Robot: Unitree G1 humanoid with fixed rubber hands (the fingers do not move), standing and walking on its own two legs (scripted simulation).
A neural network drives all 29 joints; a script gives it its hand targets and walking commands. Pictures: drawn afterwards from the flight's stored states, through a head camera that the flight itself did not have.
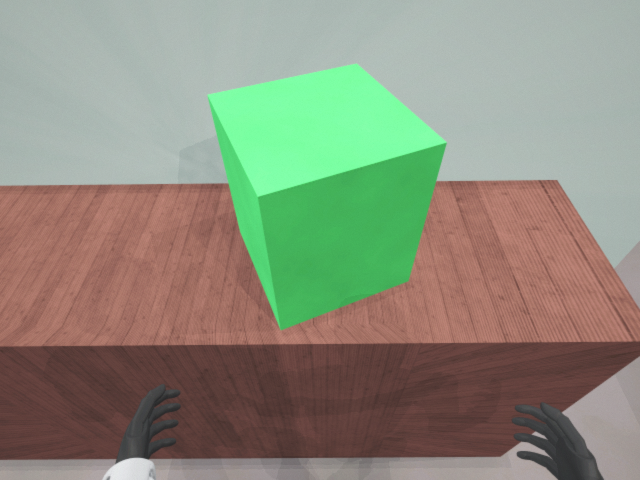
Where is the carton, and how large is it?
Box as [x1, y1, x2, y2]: [207, 64, 446, 329]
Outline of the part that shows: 357,64 347,65 207,95 240,232 280,329 407,281 409,277 446,142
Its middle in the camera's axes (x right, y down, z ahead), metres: +0.00 -0.07 +0.60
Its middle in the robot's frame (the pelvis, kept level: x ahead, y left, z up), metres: +0.52 +0.03 +0.07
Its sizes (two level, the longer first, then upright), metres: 0.232 0.231 0.277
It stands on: a pedestal, 0.71 m high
